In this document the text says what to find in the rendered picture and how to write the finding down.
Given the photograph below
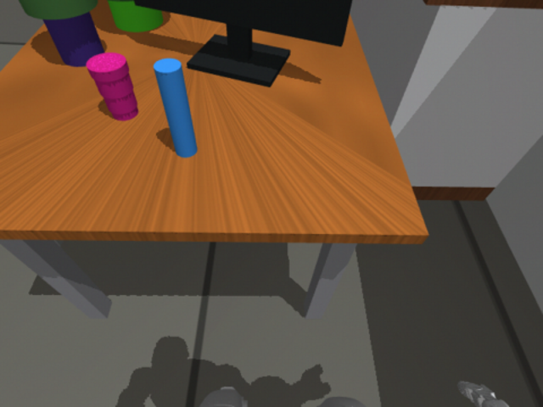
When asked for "right robot hand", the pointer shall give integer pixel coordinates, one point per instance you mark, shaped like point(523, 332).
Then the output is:
point(481, 396)

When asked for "potted plant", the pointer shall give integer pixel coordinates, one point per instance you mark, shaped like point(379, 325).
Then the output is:
point(129, 17)
point(71, 27)

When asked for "table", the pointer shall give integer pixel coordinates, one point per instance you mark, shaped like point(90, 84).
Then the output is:
point(311, 159)

